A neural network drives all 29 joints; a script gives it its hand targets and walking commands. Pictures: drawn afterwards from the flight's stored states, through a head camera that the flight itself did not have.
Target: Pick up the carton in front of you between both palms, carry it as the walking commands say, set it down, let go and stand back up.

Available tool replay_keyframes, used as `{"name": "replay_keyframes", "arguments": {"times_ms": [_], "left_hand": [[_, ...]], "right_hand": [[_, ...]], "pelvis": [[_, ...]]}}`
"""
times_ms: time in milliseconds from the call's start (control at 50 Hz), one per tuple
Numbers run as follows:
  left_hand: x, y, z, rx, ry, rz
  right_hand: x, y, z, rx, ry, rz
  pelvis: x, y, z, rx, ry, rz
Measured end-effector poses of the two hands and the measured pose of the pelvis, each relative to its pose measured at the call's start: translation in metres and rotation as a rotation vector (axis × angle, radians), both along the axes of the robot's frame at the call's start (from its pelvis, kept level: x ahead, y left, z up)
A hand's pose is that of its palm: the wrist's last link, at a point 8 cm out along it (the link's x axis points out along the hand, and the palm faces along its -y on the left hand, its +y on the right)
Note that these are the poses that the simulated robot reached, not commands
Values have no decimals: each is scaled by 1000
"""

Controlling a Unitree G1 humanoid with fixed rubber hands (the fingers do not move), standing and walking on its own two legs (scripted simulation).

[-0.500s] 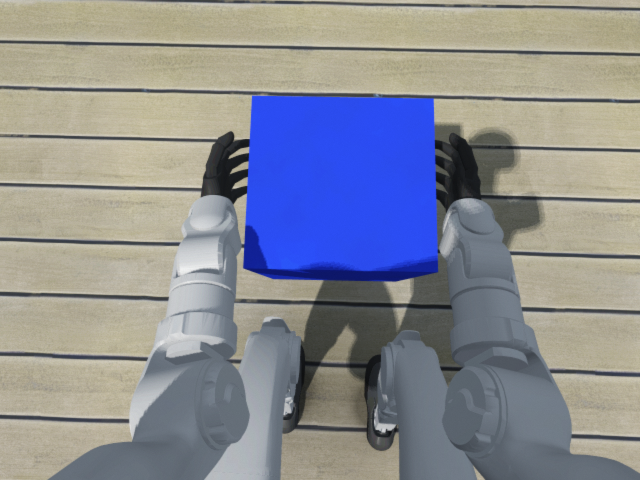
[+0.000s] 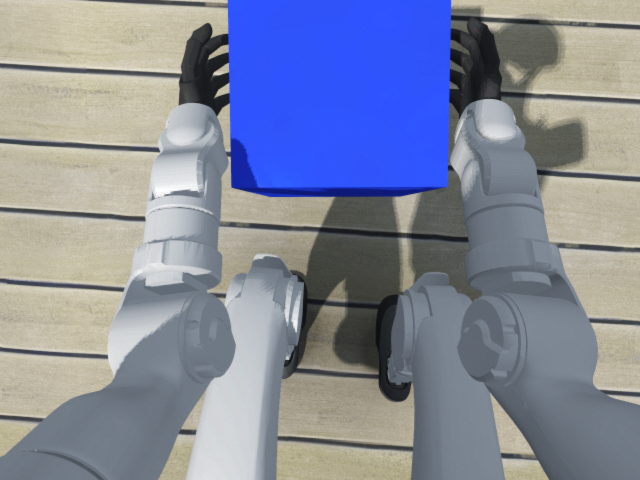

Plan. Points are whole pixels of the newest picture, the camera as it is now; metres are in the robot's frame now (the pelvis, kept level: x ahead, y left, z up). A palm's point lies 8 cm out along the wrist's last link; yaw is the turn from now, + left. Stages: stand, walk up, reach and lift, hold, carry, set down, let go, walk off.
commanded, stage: set down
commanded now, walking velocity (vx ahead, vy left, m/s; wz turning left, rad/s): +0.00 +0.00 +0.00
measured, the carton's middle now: (336, 114) +0.50 +0.05 -0.19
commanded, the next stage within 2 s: none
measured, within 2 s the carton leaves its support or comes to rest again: rests again in 0.90 s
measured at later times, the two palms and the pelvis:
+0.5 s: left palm (225, 104) +0.51 +0.21 -0.22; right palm (444, 109) +0.54 -0.09 -0.23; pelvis +0.00 +0.00 -0.08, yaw +0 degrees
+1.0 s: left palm (230, 112) +0.51 +0.20 -0.25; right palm (443, 117) +0.53 -0.10 -0.25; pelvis -0.01 +0.00 -0.09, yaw +0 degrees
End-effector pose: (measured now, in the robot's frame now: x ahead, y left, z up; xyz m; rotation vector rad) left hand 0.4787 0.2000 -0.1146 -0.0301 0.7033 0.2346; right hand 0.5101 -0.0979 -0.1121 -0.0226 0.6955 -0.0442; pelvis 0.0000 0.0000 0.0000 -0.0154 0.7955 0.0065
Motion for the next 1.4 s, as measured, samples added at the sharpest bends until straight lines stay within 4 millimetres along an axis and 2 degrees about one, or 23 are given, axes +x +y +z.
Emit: {"name": "replay_keyframes", "arguments": {"times_ms": [100, 280, 360, 460, 660, 900, 1400], "left_hand": [[7, 4, -31, 3, 9, -7], [22, -2, -91, 14, 31, -39], [32, 4, -101, 34, 40, -49], [35, 7, -105, 23, 25, -34], [28, 4, -118, 16, 66, -66], [32, 2, -130, 23, 87, -92], [30, 10, -140, -4, 77, -107]], "right_hand": [[7, 3, -31, -9, 8, 7], [15, -3, -91, -19, 26, -5], [19, 2, -110, -18, 28, 4], [27, 5, -111, -13, 14, 6], [20, 0, -123, -24, 54, 15], [21, -4, -139, -18, 71, 39], [23, -4, -142, 11, 53, 112]], "pelvis": [[-2, -1, -20, -4, -1, 6], [-4, 0, -55, -6, -33, 2], [-2, 0, -68, -4, -53, 4], [1, 0, -77, -3, -71, 7], [-2, -1, -85, -3, -93, 5], [-6, -1, -93, 7, -127, -9], [-9, -1, -97, 10, -172, -6]]}}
